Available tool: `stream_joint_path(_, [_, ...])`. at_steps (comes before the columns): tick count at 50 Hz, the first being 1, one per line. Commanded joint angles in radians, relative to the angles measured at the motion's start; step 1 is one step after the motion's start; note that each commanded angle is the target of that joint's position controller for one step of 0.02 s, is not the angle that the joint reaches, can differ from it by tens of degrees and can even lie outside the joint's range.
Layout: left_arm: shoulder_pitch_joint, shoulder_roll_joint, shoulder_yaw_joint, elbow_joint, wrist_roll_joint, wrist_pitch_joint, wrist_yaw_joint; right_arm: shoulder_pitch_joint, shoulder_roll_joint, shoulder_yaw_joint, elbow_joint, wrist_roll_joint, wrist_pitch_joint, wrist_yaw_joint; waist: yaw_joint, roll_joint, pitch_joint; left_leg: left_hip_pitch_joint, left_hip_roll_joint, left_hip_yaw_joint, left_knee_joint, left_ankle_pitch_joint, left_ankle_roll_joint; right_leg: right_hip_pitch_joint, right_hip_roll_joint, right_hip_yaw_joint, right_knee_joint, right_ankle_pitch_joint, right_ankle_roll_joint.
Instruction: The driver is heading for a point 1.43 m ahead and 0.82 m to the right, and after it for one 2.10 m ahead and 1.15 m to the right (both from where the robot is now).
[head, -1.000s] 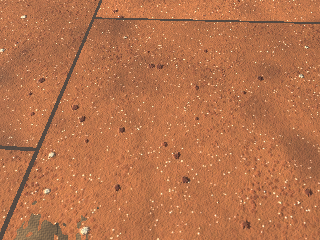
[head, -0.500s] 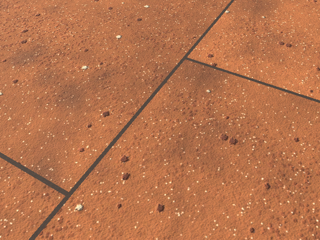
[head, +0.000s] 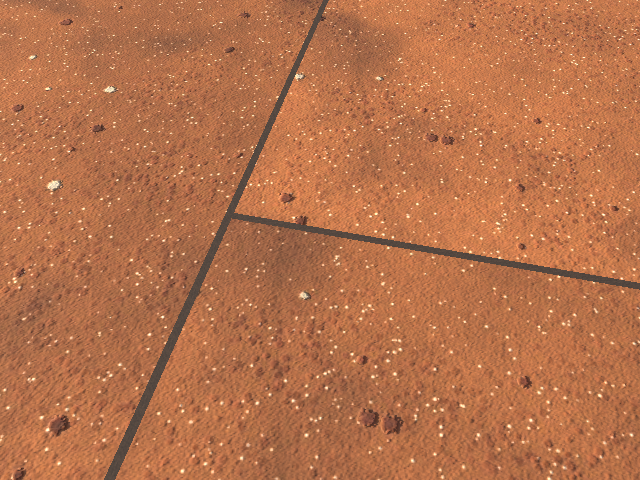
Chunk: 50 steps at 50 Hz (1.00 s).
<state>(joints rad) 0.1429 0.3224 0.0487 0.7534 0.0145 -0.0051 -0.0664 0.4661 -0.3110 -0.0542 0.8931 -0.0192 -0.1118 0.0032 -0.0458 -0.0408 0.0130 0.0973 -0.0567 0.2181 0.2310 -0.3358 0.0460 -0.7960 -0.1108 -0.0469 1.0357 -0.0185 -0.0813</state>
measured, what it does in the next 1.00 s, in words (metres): walks ahead, turning right: right foot, then left foot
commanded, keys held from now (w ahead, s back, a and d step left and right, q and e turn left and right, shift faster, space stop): w+e+shift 0.88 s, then w+shift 0.12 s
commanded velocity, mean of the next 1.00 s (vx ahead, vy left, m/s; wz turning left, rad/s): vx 1.00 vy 0.00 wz -0.92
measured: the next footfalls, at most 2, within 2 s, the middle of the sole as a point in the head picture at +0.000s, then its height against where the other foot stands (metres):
right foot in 0.16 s outside the picture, level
left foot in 0.58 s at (329, 351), level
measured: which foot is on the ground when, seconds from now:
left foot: down 0.00-0.16, up 0.18-0.56, down 0.58-1.00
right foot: up 0.00-0.14, down 0.16-0.58, up 0.60-1.00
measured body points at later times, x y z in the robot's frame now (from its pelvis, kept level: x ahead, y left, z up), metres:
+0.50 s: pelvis +0.47 -0.06 +0.00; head +0.51 -0.07 +0.45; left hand +0.57 +0.23 -0.12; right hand +0.64 -0.35 -0.05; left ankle +0.75 +0.03 -0.68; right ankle +0.31 -0.05 -0.73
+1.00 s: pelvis +0.86 -0.27 -0.03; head +0.88 -0.29 +0.42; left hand +1.19 -0.38 -0.07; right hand +0.59 -0.35 -0.15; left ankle +0.78 +0.00 -0.72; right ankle +0.92 -0.43 -0.71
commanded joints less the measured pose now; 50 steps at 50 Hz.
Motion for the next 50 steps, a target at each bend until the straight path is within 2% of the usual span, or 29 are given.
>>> stream_joint_path(1, [-0.091, -0.021, -0.026, -0.089, -0.001, -0.009, -0.027, -0.127, -0.059, 0.003, -0.075, 0.004, -0.031, -0.009, 0.07, 0.062, 0.136, -0.21, 0.216, 0.046, -0.15, 0.693, -0.011, 0.153, 0.025, -0.077, -0.204, 0.141, -0.037])
stream_joint_path(4, [-0.049, 0.025, -0.018, -0.074, -0.001, -0.011, -0.024, -0.09, -0.144, -0.013, -0.072, 0.004, -0.013, -0.034, 0.112, 0.104, 0.054, -0.053, 0.242, 0.075, 0.021, 1.269, -0.043, 0.322, 0.149, -0.175, -0.305, 0.113, -0.085])
stream_joint_path(6, [0.222, 0.098, 0.013, -0.005, -0.003, -0.005, -0.007, -0.152, -0.208, -0.033, -0.097, -0.011, 0.025, -0.051, 0.262, 0.157, -0.089, -0.052, 0.288, 0.05, 0.378, 1.499, -0.038, 0.596, 0.209, -0.154, -0.285, -0.038, -0.125])
stream_joint_path(7, [0.437, 0.149, 0.043, 0.06, -0.001, -0.005, 0.011, -0.2, -0.217, -0.038, -0.118, -0.022, 0.043, -0.048, 0.352, 0.135, -0.172, -0.159, 0.294, 0.018, 0.687, 1.387, -0.02, 0.821, 0.217, -0.084, -0.319, -0.139, -0.164])
stream_joint_path(8, [0.462, 0.185, 0.07, 0.08, -0.011, -0.003, 0.038, -0.206, -0.162, -0.03, -0.107, -0.025, 0.048, -0.026, 0.334, 0.01, -0.136, -0.343, 0.154, 0.019, 1.088, 0.631, -0.022, 0.933, 0.178, 0.019, -0.399, -0.202, -0.203])
stream_joint_path(9, [0.367, 0.265, 0.083, 0.069, -0.009, 0.009, 0.046, -0.172, 0.002, 0.016, -0.175, -0.047, 0.028, -0.013, 0.174, -0.223, -0.079, -0.743, 0.003, -0.065, 1.463, -0.183, -0.057, 1.046, 0.024, 0.35, -0.347, 0.044, -0.286])
stream_joint_path(10, [0.317, 0.324, 0.1, 0.013, 0.003, 0.017, 0.048, -0.164, -0.031, 0.026, -0.281, -0.018, 0.0, -0.011, 0.153, -0.209, -0.288, -0.967, -0.005, -0.283, 1.529, -0.166, -0.06, 1.214, -0.122, 0.815, -0.651, -0.324, -0.454])
stream_joint_path(11, [0.285, 0.253, 0.093, -0.007, 0.005, 0.014, 0.057, -0.244, -0.091, 0.025, -0.277, -0.029, -0.024, -0.01, 0.158, 0.002, -0.165, -1.013, 0.061, -0.326, 1.417, -0.076, -0.048, 1.093, -0.148, 0.899, -0.82, -0.512, -0.395])
stream_joint_path(12, [0.249, 0.194, 0.078, 0.007, 0.004, 0.007, 0.062, -0.268, -0.106, 0.023, -0.269, -0.025, -0.029, -0.008, 0.102, 0.115, -0.039, -0.961, 0.105, -0.324, 1.289, -0.004, -0.049, 0.913, -0.121, 0.821, -0.84, -0.474, -0.341])
stream_joint_path(15, [0.196, 0.137, 0.053, 0.012, -0.005, -0.038, 0.068, -0.262, -0.071, 0.038, -0.263, -0.057, 0.033, -0.011, -0.002, 0.167, 0.063, -0.758, 0.177, -0.31, 1.077, -0.032, -0.103, 0.535, 0.007, 0.567, -0.844, -0.217, -0.292])
stream_joint_path(17, [0.192, 0.147, 0.054, 0.004, -0.011, -0.062, 0.062, -0.343, -0.048, 0.048, -0.306, -0.055, 0.055, -0.002, 0.005, 0.137, 0.088, -0.69, 0.192, -0.262, 0.881, 0.019, -0.126, 0.408, 0.076, 0.463, -0.877, -0.139, -0.28])
stream_joint_path(19, [0.206, 0.15, 0.061, 0.001, -0.01, -0.07, 0.059, -0.465, -0.016, 0.063, -0.356, -0.035, 0.054, 0.011, 0.047, 0.095, 0.104, -0.626, 0.178, -0.232, 0.666, 0.215, -0.129, 0.364, 0.132, 0.405, -0.882, -0.059, -0.241])
stream_joint_path(23, [0.273, 0.172, 0.078, 0.011, -0.022, -0.069, 0.048, -0.552, -0.02, 0.066, -0.386, -0.005, 0.046, 0.016, 0.131, 0.01, 0.037, -0.535, 0.104, -0.217, 0.399, 0.444, -0.096, 0.537, 0.121, 0.421, -0.827, 0.18, -0.167])
stream_joint_path(25, [0.264, 0.181, 0.084, 0.006, -0.02, -0.065, 0.057, -0.532, -0.053, 0.054, -0.387, -0.005, 0.041, 0.009, 0.117, -0.006, 0.012, -0.465, 0.079, -0.24, 0.298, 0.405, -0.082, 0.626, 0.104, 0.447, -0.752, 0.269, -0.131])
stream_joint_path(27, [0.225, 0.233, 0.094, -0.005, -0.007, -0.065, 0.059, -0.33, -0.139, 0.015, -0.332, 0.0, 0.035, -0.012, 0.009, -0.003, -0.126, -0.236, 0.032, -0.243, 0.299, 0.23, -0.063, 0.686, 0.111, 0.448, -0.497, 0.502, -0.085])
stream_joint_path(28, [0.162, 0.241, 0.094, -0.019, -0.002, -0.071, 0.054, -0.114, -0.18, -0.007, -0.283, -0.001, 0.031, -0.029, -0.123, 0.01, -0.219, -0.003, 0.068, -0.248, 0.31, 0.164, -0.05, 0.59, 0.145, 0.416, -0.25, 0.47, -0.062])
stream_joint_path(29, [0.139, 0.113, 0.058, -0.05, 0.003, -0.085, 0.055, 0.109, -0.248, -0.033, -0.247, -0.029, 0.026, -0.052, -0.192, 0.14, -0.349, 0.239, 0.281, -0.461, 0.301, -0.193, -0.027, 0.42, 0.202, 0.342, 0.095, 0.063, -0.059])
stream_joint_path(30, [0.267, -0.015, 0.017, -0.119, -0.05, -0.083, 0.051, 0.008, -0.32, -0.045, -0.265, -0.06, 0.028, -0.045, -0.029, 0.508, -0.46, 0.377, 0.552, -1.085, 0.043, -0.459, 0.07, 0.133, 0.294, 0.227, 0.348, -0.503, -0.025])
stream_joint_path(31, [0.226, 0.067, 0.012, -0.087, -0.02, -0.061, 0.064, -0.128, -0.236, -0.047, -0.289, -0.05, 0.038, -0.036, -0.022, 0.335, -0.323, 0.238, 0.517, -1.124, -0.008, -0.638, 0.101, 0.006, 0.186, 0.184, 0.415, -0.39, -0.039])
stream_joint_path(32, [0.141, 0.112, 0.023, -0.084, 0.004, -0.048, 0.056, -0.188, -0.142, -0.024, -0.295, -0.039, 0.043, -0.033, -0.03, 0.186, -0.193, 0.106, 0.46, -0.915, 0.018, -0.523, 0.088, -0.001, 0.134, 0.153, 0.375, -0.309, -0.036])
stream_joint_path(33, [0.1, 0.115, 0.026, -0.086, 0.013, -0.039, 0.041, -0.188, -0.097, -0.013, -0.268, -0.038, 0.045, -0.028, -0.021, 0.086, -0.106, -0.013, 0.415, -0.745, 0.021, -0.309, 0.073, 0.027, 0.097, 0.139, 0.326, -0.274, -0.028])
stream_joint_path(35, [0.055, 0.068, 0.015, -0.12, 0.028, -0.013, 0.008, -0.133, -0.077, -0.005, -0.2, -0.029, 0.032, -0.027, 0.007, 0.12, -0.022, -0.136, 0.356, -0.527, -0.006, -0.095, 0.041, 0.049, 0.046, 0.139, 0.28, -0.265, -0.014])
stream_joint_path(37, [0.013, 0.03, -0.001, -0.156, 0.025, 0.009, -0.006, -0.103, -0.05, 0.001, -0.156, -0.006, 0.011, -0.01, 0.028, 0.131, 0.014, -0.165, 0.345, -0.403, -0.04, 0.051, 0.023, 0.009, 0.016, 0.127, 0.273, -0.233, -0.008])
stream_joint_path(42, [-0.129, 0.031, -0.02, -0.238, 0.012, 0.019, -0.022, -0.12, -0.079, -0.003, -0.123, -0.012, -0.018, 0.002, 0.064, 0.121, 0.092, -0.239, 0.297, -0.096, -0.114, 0.373, -0.003, 0.021, 0.013, 0.052, 0.066, -0.004, -0.006])
stream_joint_path(44, [-0.217, 0.033, -0.026, -0.251, 0.019, 0.017, -0.035, -0.073, -0.088, -0.006, -0.093, -0.01, -0.018, -0.002, 0.039, 0.072, 0.144, -0.198, 0.266, -0.003, -0.138, 0.497, -0.027, 0.051, 0.038, -0.039, -0.091, 0.033, -0.031])
stream_joint_path(45, [-0.252, 0.023, -0.033, -0.253, 0.019, 0.011, -0.04, -0.035, -0.093, -0.006, -0.08, -0.013, -0.015, -0.005, 0.022, 0.058, 0.155, -0.179, 0.253, 0.026, -0.142, 0.594, -0.037, 0.095, 0.064, -0.077, -0.17, 0.03, -0.05])
stream_joint_path(46, [-0.239, 0.013, -0.036, -0.237, 0.012, 0.009, -0.04, -0.016, -0.101, -0.005, -0.074, -0.017, -0.013, -0.01, 0.024, 0.068, 0.12, -0.15, 0.241, 0.059, -0.111, 0.881, -0.047, 0.188, 0.12, -0.114, -0.213, 0.024, -0.075])
stream_joint_path(48, [-0.195, 0.027, -0.034, -0.22, 0.024, -0.001, -0.029, 0.02, -0.173, -0.016, -0.064, -0.014, 0.001, -0.025, 0.075, 0.131, 0.087, -0.065, 0.298, 0.052, 0.023, 1.348, -0.043, 0.291, 0.184, -0.149, -0.273, -0.07, -0.108])
stream_joint_path(50, [0.072, 0.089, -0.002, -0.123, 0.028, -0.014, -0.001, -0.023, -0.225, -0.026, -0.074, -0.017, 0.034, -0.035, 0.215, 0.172, -0.054, -0.067, 0.338, 0.031, 0.346, 1.452, -0.004, 0.583, 0.238, -0.097, -0.322, -0.171, -0.15])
